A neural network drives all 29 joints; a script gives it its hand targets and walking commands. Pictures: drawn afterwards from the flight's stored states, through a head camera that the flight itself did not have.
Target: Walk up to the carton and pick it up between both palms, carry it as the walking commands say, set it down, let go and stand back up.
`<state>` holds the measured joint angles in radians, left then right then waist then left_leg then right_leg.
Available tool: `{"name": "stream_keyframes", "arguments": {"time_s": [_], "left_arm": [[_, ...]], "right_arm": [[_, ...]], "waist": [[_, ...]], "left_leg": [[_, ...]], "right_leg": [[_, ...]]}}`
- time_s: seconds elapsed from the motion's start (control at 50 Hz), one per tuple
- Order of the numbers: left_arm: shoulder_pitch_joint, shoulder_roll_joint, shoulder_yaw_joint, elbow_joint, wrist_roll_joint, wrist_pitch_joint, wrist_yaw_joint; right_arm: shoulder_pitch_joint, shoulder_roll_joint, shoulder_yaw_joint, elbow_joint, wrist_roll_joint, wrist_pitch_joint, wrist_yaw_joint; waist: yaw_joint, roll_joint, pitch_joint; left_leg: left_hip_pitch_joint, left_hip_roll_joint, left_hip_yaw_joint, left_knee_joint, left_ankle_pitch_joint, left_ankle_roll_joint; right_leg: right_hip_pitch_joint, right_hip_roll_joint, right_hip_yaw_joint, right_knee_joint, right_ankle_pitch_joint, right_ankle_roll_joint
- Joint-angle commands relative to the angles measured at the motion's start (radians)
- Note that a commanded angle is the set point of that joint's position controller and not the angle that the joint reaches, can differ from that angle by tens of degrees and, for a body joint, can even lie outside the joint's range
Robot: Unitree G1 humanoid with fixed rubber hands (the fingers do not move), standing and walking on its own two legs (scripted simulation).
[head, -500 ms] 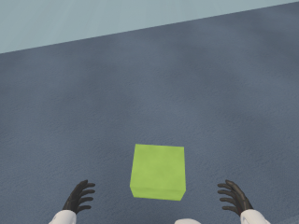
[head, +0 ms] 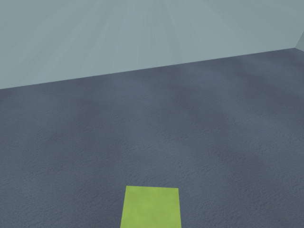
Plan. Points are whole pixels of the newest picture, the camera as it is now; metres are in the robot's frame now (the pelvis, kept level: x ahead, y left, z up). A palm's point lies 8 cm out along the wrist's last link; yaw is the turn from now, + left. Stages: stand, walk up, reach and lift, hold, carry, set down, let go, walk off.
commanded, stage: stand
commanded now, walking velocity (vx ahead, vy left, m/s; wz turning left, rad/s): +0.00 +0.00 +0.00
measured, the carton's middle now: (150, 219) +0.38 +0.00 -0.64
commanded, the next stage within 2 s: none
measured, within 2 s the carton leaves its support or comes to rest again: neither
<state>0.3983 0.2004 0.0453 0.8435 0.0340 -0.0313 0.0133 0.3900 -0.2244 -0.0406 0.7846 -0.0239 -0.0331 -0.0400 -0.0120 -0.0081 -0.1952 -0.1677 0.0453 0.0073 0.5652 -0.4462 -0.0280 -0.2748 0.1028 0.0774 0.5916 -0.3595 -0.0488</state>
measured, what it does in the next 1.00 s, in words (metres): stands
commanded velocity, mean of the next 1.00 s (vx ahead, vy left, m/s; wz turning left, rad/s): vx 0.00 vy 0.00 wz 0.00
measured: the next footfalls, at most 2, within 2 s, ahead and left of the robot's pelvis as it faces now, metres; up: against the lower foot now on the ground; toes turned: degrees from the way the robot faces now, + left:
none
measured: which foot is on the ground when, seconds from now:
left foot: down 0.00-1.00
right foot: down 0.00-1.00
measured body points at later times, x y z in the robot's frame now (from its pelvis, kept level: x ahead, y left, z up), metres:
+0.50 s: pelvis -0.02 +0.03 +0.00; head -0.06 +0.03 +0.45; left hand +0.00 +0.26 -0.15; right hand -0.06 -0.20 -0.15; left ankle -0.10 +0.13 -0.73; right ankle -0.04 -0.10 -0.73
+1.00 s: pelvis -0.04 +0.03 +0.00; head -0.06 +0.03 +0.45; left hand -0.04 +0.24 -0.15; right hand -0.09 -0.20 -0.15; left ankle -0.10 +0.13 -0.73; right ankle -0.04 -0.10 -0.73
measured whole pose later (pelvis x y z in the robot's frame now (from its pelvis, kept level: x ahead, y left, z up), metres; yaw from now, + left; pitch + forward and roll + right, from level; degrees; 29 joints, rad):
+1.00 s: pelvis -0.04 +0.03 +0.00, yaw -4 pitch -1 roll +0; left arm 0.38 0.12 0.00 1.06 0.03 0.01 0.04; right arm 0.43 -0.17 0.00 1.06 -0.02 0.01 -0.06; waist -0.01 0.01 -0.06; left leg -0.13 0.00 0.10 0.52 -0.39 0.02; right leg -0.27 0.06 0.15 0.58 -0.29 0.01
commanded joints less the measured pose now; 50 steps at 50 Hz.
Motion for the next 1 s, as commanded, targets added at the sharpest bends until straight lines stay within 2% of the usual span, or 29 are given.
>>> {"name": "stream_keyframes", "arguments": {"time_s": [0.0, 0.08, 0.2, 0.34, 0.48, 0.86, 0.98], "left_arm": [[0.005, 0.121, 0.032, -0.044, 0.002, -0.014, 0.011], [0.017, 0.105, 0.023, -0.011, 0.002, -0.003, 0.012], [0.021, 0.078, 0.009, 0.027, -0.001, 0.003, 0.013], [0.022, 0.07, -0.001, 0.069, -0.004, 0.013, 0.018], [0.033, 0.053, -0.009, 0.105, -0.006, 0.021, 0.024], [0.037, 0.02, -0.025, 0.184, -0.008, 0.029, 0.035], [0.036, 0.012, -0.025, 0.199, -0.009, 0.03, 0.037]], "right_arm": [[0.042, -0.118, -0.022, -0.029, 0.001, -0.015, -0.018], [0.067, -0.102, -0.01, 0.007, 0.0, -0.01, -0.019], [0.104, -0.089, 0.005, 0.058, 0.0, -0.006, -0.021], [0.131, -0.071, 0.017, 0.11, 0.003, -0.001, -0.02], [0.144, -0.054, 0.026, 0.155, 0.002, 0.006, -0.023], [0.127, -0.035, 0.023, 0.245, 0.007, 0.029, -0.021], [0.118, -0.024, 0.024, 0.27, 0.007, 0.034, -0.019]], "waist": [[-0.007, 0.04, 0.172], [-0.007, 0.041, 0.211], [-0.001, 0.018, 0.227], [-0.001, 0.01, 0.237], [0.002, 0.031, 0.256], [-0.001, -0.021, 0.279], [0.0, -0.009, 0.293]], "left_leg": [[-0.062, 0.055, -0.034, -0.073, 0.342, 0.015], [-0.066, 0.061, -0.041, -0.096, 0.307, 0.032], [-0.064, 0.066, -0.048, -0.114, 0.302, 0.049], [-0.053, 0.065, -0.045, -0.13, 0.305, 0.057], [-0.038, 0.068, -0.038, -0.141, 0.315, 0.064], [-0.001, 0.043, -0.001, -0.144, 0.225, 0.064], [0.003, 0.043, 0.003, -0.156, 0.222, 0.064]], "right_leg": [[-0.046, -0.125, 0.113, -0.068, 0.416, 0.003], [-0.078, -0.12, 0.109, -0.077, 0.314, -0.002], [-0.083, -0.115, 0.101, -0.074, 0.273, -0.001], [-0.078, -0.117, 0.106, -0.07, 0.28, 0.002], [-0.085, -0.117, 0.112, -0.069, 0.275, 0.007], [-0.07, -0.119, 0.145, -0.103, 0.319, 0.009], [-0.066, -0.12, 0.152, -0.116, 0.298, 0.011]]}}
